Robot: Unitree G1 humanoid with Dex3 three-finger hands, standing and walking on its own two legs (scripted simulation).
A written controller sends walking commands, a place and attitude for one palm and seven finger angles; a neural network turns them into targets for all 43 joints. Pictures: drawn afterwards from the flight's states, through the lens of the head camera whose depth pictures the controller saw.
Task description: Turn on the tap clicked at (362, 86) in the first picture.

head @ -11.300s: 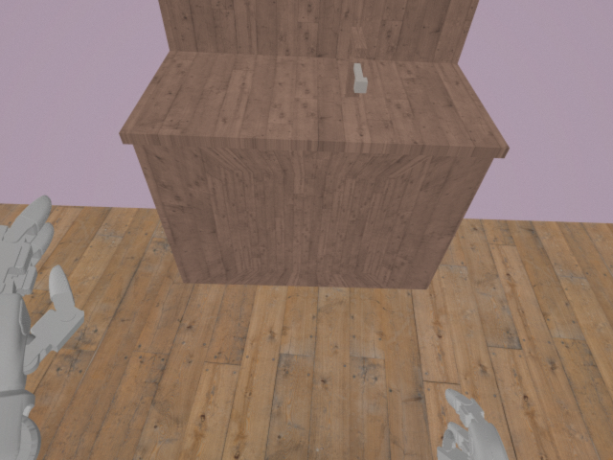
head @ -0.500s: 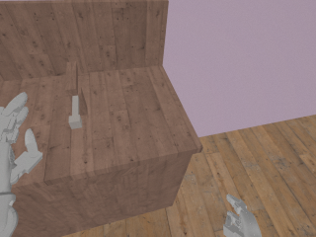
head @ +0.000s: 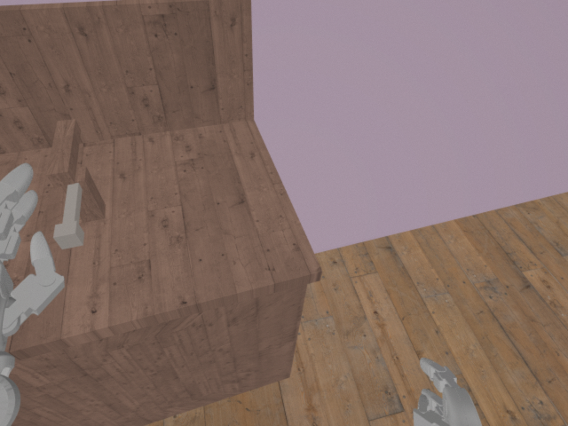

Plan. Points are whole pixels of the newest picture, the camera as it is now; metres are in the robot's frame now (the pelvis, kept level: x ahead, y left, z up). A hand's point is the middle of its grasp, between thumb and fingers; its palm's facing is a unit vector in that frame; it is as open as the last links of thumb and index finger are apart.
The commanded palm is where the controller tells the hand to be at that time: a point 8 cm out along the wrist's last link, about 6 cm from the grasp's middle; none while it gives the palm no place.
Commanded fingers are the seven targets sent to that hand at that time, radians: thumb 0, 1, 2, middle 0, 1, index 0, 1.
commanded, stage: come to a stop and stand still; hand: left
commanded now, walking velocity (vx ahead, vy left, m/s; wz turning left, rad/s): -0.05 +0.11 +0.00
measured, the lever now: (69, 235) +0.35 +0.33 +0.07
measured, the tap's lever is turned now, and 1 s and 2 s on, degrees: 0 0 0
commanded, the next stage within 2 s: none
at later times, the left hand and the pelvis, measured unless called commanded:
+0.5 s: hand (26, 359) +0.15 +0.25 +0.15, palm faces +0.25 -0.87 -0.42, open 7.4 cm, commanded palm +0.10 +0.30 +0.19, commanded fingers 0.00 0.90 0.90 -0.20 -0.30 -0.20 -0.30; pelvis -0.07 +0.02 +0.00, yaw -2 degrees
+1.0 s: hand out of the picture +0.08 +0.34 +0.18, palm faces +0.41 -0.82 -0.39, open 7.4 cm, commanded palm +0.03 +0.37 +0.19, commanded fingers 0.00 0.90 0.90 -0.20 -0.30 -0.20 -0.30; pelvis -0.14 +0.09 +0.00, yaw -1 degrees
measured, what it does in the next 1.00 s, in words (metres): shifts its weight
